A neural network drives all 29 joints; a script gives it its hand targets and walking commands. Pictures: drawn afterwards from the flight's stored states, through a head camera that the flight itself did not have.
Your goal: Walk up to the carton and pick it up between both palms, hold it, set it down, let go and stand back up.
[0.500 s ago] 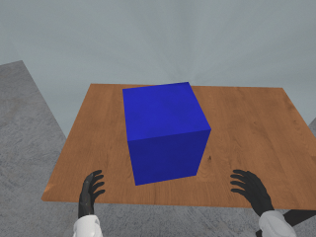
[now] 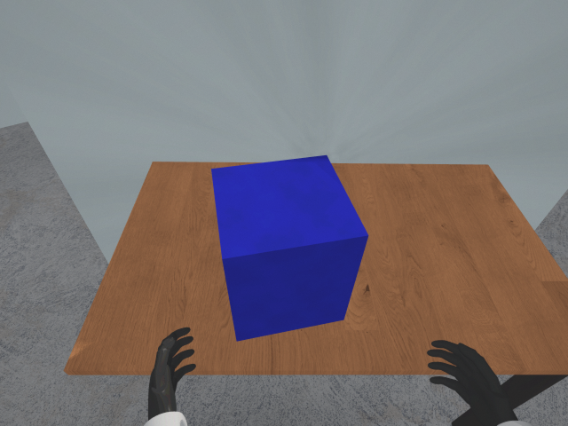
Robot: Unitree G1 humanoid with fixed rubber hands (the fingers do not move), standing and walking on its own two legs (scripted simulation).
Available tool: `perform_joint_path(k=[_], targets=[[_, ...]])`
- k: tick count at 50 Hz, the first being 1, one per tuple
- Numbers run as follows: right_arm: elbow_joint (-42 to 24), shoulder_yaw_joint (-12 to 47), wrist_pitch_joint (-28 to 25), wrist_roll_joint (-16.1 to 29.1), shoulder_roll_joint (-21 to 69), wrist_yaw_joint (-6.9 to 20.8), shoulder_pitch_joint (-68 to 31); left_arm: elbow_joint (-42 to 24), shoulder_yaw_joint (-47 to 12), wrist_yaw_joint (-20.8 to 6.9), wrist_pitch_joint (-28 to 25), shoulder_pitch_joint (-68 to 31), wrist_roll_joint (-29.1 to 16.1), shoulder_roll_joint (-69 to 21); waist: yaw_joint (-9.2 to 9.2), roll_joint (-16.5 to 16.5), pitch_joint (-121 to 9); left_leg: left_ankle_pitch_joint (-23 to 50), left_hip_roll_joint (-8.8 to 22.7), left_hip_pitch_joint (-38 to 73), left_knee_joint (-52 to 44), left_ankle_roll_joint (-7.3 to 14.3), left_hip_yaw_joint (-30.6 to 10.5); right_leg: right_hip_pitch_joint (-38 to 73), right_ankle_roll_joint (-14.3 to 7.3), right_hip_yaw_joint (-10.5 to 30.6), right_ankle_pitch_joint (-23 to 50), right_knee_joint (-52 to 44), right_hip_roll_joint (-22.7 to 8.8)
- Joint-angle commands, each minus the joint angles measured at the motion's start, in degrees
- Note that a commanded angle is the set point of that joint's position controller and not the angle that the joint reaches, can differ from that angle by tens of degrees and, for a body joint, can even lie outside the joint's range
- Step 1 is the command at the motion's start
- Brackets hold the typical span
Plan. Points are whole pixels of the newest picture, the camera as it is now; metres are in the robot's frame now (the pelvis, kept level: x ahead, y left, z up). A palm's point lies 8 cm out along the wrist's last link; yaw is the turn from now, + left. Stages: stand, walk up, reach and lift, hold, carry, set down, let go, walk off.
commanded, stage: set down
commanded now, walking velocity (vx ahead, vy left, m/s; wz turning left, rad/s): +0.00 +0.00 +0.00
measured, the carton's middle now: (281, 248) +0.44 +0.04 -0.02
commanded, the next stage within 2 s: none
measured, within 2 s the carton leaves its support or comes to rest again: neither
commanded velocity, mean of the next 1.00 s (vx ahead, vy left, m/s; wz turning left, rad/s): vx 0.00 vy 0.00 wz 0.00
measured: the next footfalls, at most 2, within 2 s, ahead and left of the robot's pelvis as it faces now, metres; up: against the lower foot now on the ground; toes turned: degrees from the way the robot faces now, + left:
none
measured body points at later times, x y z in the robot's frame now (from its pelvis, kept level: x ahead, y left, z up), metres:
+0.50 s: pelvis +0.01 +0.00 +0.00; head +0.00 +0.01 +0.45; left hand +0.18 +0.20 -0.04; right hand +0.20 -0.24 -0.05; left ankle +0.00 +0.15 -0.74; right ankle +0.00 -0.09 -0.74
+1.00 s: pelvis +0.02 +0.01 +0.01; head +0.01 +0.02 +0.46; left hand +0.17 +0.22 -0.06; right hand +0.19 -0.22 -0.06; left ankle +0.00 +0.15 -0.74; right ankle +0.00 -0.09 -0.74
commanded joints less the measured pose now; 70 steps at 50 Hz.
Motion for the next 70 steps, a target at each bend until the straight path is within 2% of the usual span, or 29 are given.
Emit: perform_joint_path(k=[1, 8, 11, 12, 18, 19, 23, 26, 27, 34, 36, 47, 50, 51, 56, 57, 66, 70], targets=[[-9.3, -4.1, -2.5, 0.2, -10.3, -0.2, -6.3, -11.4, 0.0, 0.0, -2.9, -6.2, 1.0, 0.7, -0.03, -3.9, -4.4, 8.9, -3.1, 1.2, -2.2, 2.5, 0.4, 1.2, -0.1, 4.9, 6.5, -5.9, -1.2], [-13.2, -5.2, -0.8, -2.2, -9.2, -1.3, -5.4, -10.3, 1.3, -0.5, -2.4, -6.1, 0.8, 2.6, -0.04, -5.9, -2.8, 6.0, -3.0, -0.5, -2.8, 3.1, 0.5, 2.0, 0.5, 6.0, 3.1, -6.7, -2.2], [-13.0, -5.5, 0.0, -2.8, -9.2, -1.5, -5.3, -9.2, 0.9, -0.7, -1.9, -5.9, 0.7, 2.2, -0.67, -5.3, -2.1, 5.6, -2.9, 0.3, -3.2, 3.1, 0.4, 1.2, 0.3, 5.9, 2.3, -7.3, -2.3], [-13.6, -5.4, 0.1, -2.8, -8.7, -1.7, -5.1, -9.8, 1.2, -0.7, -2.1, -6.0, 0.8, 2.8, -0.22, -5.3, -2.8, 6.0, -3.0, 0.1, -3.0, 3.1, 0.6, 1.6, 0.4, 5.8, 2.7, -7.0, -2.2], [-12.3, -5.6, 0.9, -4.4, -7.8, -2.6, -3.3, -8.8, 1.6, -1.7, -1.4, -4.3, 1.2, 4.1, -0.47, -4.6, -4.1, 9.0, -3.3, 1.6, -3.3, 2.8, 0.2, 3.1, 0.6, 5.2, 9.0, -7.2, -2.2], [-11.5, -5.9, 0.8, -4.5, -8.1, -2.6, -3.0, -8.4, 1.3, -1.8, -1.6, -4.1, 1.2, 4.1, -0.86, -4.4, -4.2, 9.4, -3.3, 2.2, -3.4, 2.8, 0.1, 2.9, 0.5, 4.7, 9.8, -7.1, -1.7], [-9.6, -6.4, 0.8, -4.8, -7.8, -2.7, -1.8, -8.3, 0.8, -2.2, -1.2, -1.8, 1.8, 4.2, -0.48, -2.6, -4.7, 12.8, -3.3, 5.3, -3.9, 2.3, -0.4, 2.3, 0.1, 2.8, 13.4, -7.6, -0.5], [-8.5, -6.5, 0.6, -5.3, -7.8, -2.8, -0.9, -8.0, 0.6, -2.9, -0.9, -1.0, 1.9, 4.7, -1.03, -2.5, -5.2, 15.3, -3.5, 6.9, -3.8, 1.9, -0.7, 3.5, 0.2, 2.4, 17.2, -7.9, -0.1], [-8.3, -6.4, 0.5, -5.5, -7.5, -2.9, -0.8, -7.8, 0.8, -3.0, -0.9, -0.7, 2.2, 4.9, -0.66, -2.1, -4.7, 15.6, -3.6, 6.8, -3.8, 1.8, -0.7, 3.6, 0.3, 2.4, 17.7, -7.9, -0.1], [-8.8, -6.7, 1.3, -6.6, -6.2, -3.3, -0.6, -7.4, 0.1, -3.8, 0.0, -0.8, 2.4, 5.4, -1.12, -1.5, -1.9, 15.6, -3.4, 7.9, -4.6, 2.0, -1.1, 2.3, 0.2, 2.1, 15.5, -9.3, -0.2], [-8.8, -6.8, 2.0, -7.8, -5.7, -3.8, -1.1, -6.3, 0.5, -4.4, 0.6, -1.1, 2.3, 6.3, -1.03, -2.4, -1.3, 15.0, -3.5, 7.8, -4.7, 2.1, -0.6, 2.3, 0.5, 2.2, 14.7, -9.8, -0.4], [-11.6, -7.8, 4.6, -11.6, -2.9, -6.2, -0.5, -5.9, 1.5, -6.1, 3.9, -1.3, 1.5, 9.1, -0.6, -2.6, -1.9, 15.3, -3.7, 9.2, -4.9, 2.4, 0.2, 3.7, 1.2, 2.6, 16.3, -11.0, -1.5], [-13.1, -8.4, 5.1, -12.3, -2.7, -6.7, -0.1, -7.6, 1.5, -6.3, 4.4, -1.0, 1.2, 9.8, -0.76, -2.6, -2.6, 16.0, -3.5, 9.7, -5.2, 2.3, 0.0, 4.3, 1.2, 2.2, 16.6, -11.2, -1.3], [-12.6, -8.4, 5.6, -12.8, -2.2, -7.0, -0.1, -6.2, 1.6, -6.6, 5.1, -1.1, 1.3, 9.6, -0.77, -2.1, -1.7, 15.4, -3.5, 9.7, -5.3, 2.3, 0.1, 3.8, 1.2, 2.2, 15.7, -11.5, -1.4], [-14.2, -9.2, 7.5, -13.9, -1.4, -7.6, -0.8, -7.5, 0.9, -7.3, 6.9, -2.4, 0.7, 10.4, -1.43, -1.3, -1.2, 13.6, -3.1, 10.6, -5.9, 2.2, -0.1, 2.8, 1.0, 2.0, 12.0, -12.3, -1.5], [-14.4, -9.1, 8.0, -14.1, -1.1, -7.7, -0.8, -7.1, 1.0, -7.4, 7.2, -2.5, 0.7, 10.7, -1.04, -1.3, -0.5, 13.1, -3.1, 10.5, -6.1, 2.3, 0.1, 2.7, 1.0, 2.0, 11.0, -12.6, -1.5], [-16.0, -11.0, 11.7, -16.5, 0.4, -8.2, -1.9, -7.7, 0.6, -7.9, 10.6, -4.4, 0.8, 11.6, -1.14, 0.4, 0.0, 11.3, -2.7, 10.7, -6.8, 2.0, -0.1, 2.0, 0.5, 1.3, 8.2, -12.6, -1.3], [-16.7, -11.2, 12.9, -17.5, 1.0, -8.8, -1.9, -7.2, 0.8, -8.4, 11.9, -4.8, 0.6, 12.1, -1.09, 0.0, -0.6, 12.2, -2.7, 11.3, -6.4, 2.0, 0.0, 2.3, 0.7, 1.2, 9.2, -12.4, -1.2]])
